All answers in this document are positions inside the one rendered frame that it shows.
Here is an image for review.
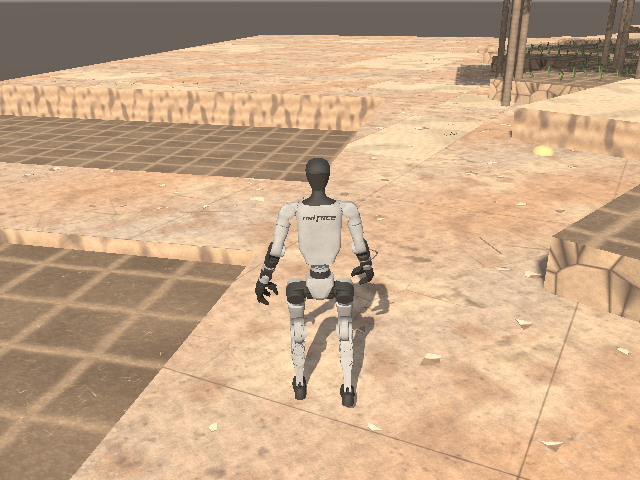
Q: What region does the robot right hand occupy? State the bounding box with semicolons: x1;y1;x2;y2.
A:
351;266;374;285

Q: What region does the robot left foot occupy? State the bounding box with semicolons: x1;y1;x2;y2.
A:
292;376;307;400

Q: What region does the left robot forearm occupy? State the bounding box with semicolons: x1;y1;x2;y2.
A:
258;242;280;284

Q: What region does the robot right upper arm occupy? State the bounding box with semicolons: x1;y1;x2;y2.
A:
339;200;367;254

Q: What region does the robot left hand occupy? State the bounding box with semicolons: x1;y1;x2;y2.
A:
255;279;278;305

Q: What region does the right robot forearm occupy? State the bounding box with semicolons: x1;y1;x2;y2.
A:
356;239;372;270

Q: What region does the robot left upper arm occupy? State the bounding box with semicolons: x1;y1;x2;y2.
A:
270;202;298;258

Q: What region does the left robot shin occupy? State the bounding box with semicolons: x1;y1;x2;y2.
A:
290;325;305;387

